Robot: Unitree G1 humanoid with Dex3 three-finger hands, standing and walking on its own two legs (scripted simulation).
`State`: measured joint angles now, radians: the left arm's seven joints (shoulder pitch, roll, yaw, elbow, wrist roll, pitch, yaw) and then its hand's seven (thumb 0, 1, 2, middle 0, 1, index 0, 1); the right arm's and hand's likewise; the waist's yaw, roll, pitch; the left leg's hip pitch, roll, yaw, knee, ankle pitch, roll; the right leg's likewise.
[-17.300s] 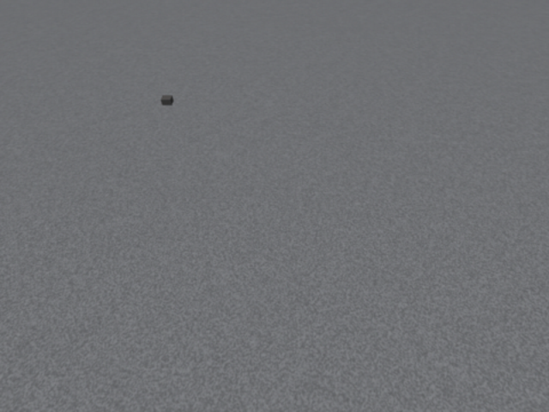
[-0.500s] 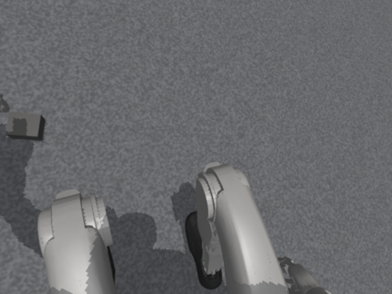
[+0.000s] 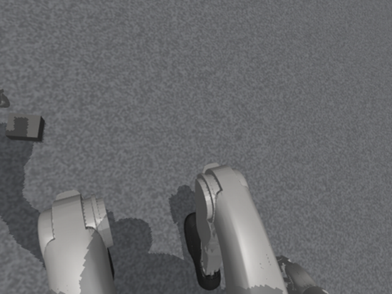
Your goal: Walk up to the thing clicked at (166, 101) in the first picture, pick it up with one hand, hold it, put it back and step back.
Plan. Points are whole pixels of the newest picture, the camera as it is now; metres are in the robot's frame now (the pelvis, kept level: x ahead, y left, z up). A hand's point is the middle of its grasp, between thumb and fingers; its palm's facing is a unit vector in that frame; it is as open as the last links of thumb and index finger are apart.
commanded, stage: rise first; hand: left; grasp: from above
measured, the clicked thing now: (26, 127) +0.50 +0.30 -0.30
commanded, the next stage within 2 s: approach in 0.16 s
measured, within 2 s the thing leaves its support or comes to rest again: neither
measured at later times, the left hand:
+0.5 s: hand out of the picture +0.46 +0.32 -0.15, palm faces -0.48 +0.03 -0.87, open 11.9 cm
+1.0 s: hand out of the picture +0.47 +0.31 -0.15, palm faces -0.54 -0.01 -0.84, open 11.9 cm
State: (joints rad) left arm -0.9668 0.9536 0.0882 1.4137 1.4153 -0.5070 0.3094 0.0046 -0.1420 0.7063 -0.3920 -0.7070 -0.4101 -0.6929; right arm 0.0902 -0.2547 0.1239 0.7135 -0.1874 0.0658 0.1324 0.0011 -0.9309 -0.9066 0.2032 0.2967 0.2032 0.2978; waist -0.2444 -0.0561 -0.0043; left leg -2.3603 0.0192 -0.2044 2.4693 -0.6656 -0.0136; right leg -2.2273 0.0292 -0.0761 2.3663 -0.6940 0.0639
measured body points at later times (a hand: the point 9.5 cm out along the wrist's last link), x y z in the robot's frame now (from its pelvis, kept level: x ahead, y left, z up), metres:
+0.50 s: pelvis +0.00 +0.00 +0.00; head +0.23 +0.10 +0.37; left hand +0.48 +0.32 -0.10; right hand +0.08 -0.27 -0.09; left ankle +0.08 +0.13 -0.28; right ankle +0.10 -0.13 -0.28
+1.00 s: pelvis +0.00 -0.01 +0.01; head +0.25 +0.07 +0.37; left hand +0.49 +0.31 -0.10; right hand +0.03 -0.27 -0.09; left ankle +0.08 +0.13 -0.28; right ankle +0.10 -0.14 -0.28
